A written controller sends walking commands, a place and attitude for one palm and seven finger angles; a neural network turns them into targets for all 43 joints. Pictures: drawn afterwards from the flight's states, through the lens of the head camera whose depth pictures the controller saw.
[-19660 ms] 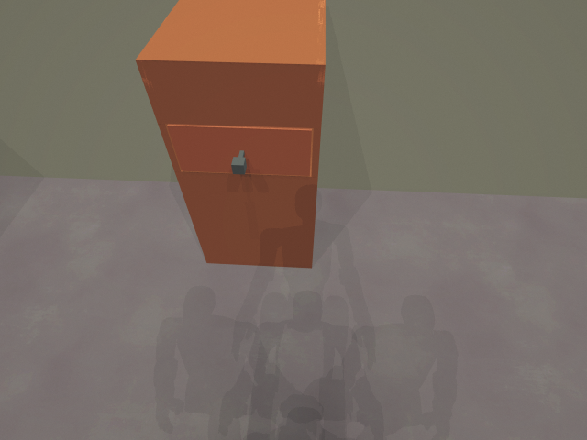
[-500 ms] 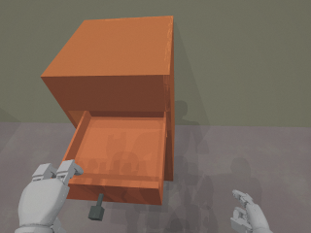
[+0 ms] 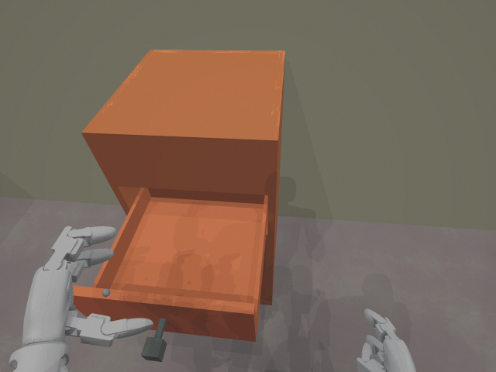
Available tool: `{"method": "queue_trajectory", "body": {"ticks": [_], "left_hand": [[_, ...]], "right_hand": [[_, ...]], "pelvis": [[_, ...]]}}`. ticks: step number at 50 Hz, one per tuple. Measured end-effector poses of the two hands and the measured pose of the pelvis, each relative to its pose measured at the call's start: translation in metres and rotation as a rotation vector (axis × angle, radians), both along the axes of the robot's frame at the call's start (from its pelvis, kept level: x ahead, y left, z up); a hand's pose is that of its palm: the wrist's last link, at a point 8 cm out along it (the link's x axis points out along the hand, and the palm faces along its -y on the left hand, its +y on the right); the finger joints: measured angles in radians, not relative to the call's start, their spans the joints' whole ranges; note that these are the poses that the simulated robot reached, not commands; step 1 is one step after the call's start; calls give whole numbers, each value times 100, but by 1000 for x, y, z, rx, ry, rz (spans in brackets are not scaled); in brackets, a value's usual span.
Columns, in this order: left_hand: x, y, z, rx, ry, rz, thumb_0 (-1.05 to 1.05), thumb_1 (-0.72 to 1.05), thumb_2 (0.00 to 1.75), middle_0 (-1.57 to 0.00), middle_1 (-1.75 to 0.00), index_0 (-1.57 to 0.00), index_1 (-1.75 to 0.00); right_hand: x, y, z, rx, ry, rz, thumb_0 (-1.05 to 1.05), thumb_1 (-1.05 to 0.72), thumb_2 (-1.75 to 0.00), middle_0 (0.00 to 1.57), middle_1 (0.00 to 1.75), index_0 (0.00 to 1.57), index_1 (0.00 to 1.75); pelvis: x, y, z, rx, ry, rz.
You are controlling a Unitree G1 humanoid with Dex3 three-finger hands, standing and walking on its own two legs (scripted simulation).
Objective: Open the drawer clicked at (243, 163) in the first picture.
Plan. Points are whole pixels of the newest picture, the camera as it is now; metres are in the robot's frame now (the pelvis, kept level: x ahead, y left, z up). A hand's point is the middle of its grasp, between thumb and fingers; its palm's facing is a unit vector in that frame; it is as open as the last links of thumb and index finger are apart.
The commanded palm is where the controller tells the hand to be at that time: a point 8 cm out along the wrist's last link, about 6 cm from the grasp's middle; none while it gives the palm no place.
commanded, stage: draw the hand back to the body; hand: left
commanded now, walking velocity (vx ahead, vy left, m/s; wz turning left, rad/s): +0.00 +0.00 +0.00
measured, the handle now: (157, 339) +0.21 +0.22 -0.17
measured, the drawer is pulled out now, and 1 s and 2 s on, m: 0.29 0.29 0.29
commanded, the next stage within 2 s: step back with the hand held close in 0.72 s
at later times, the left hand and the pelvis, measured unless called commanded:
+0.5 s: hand (65, 276) +0.18 +0.23 +0.16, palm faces +0.39 -0.81 -0.43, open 8.7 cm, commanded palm +0.13 +0.27 +0.18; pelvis +0.00 -0.01 +0.01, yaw -1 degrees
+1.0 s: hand (56, 277) +0.18 +0.24 +0.16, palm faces +0.37 -0.79 -0.49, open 7.4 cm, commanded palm +0.11 +0.28 +0.18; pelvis -0.02 +0.00 +0.00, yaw -1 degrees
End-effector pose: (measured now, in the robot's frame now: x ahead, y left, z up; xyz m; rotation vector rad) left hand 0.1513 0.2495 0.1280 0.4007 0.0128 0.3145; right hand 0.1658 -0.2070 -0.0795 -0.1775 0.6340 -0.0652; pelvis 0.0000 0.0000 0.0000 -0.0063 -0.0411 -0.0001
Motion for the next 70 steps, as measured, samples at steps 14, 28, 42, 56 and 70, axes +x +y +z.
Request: {"method": "queue_trajectory", "body": {"ticks": [14,28,42,56,70], "left_hand": [[-9,14,31,70,-55,26,0,18,59,-26,-76,-26,-76],[-12,20,52,103,-143,43,1,67,80,-22,-45,-23,-44],[-17,22,50,96,-126,40,1,88,89,-21,-31,-22,-31],[-20,29,38,162,-76,-57,1,89,90,-21,-30,-21,-30],[-67,43,51,204,-232,-11,1,89,90,-21,-30,-22,-30]], "right_hand": [[10,-16,3,-10,-3,-7,1,-91,-90,20,30,20,30],[13,-14,7,7,-23,-12,1,-91,-90,20,30,20,30],[-2,-12,2,7,7,-21,1,-91,-90,20,30,20,30],[-31,-27,5,-75,90,-105,1,-91,-90,20,30,20,30],[-60,-5,8,-84,33,-52,1,-91,-90,20,30,20,30]], "pelvis": [[-2,-4,5,-2,-1,-7],[-5,-5,5,-2,-15,-13],[-10,-2,6,-2,-20,-16],[-32,10,1,-4,75,-1],[-67,11,-10,17,51,9]]}}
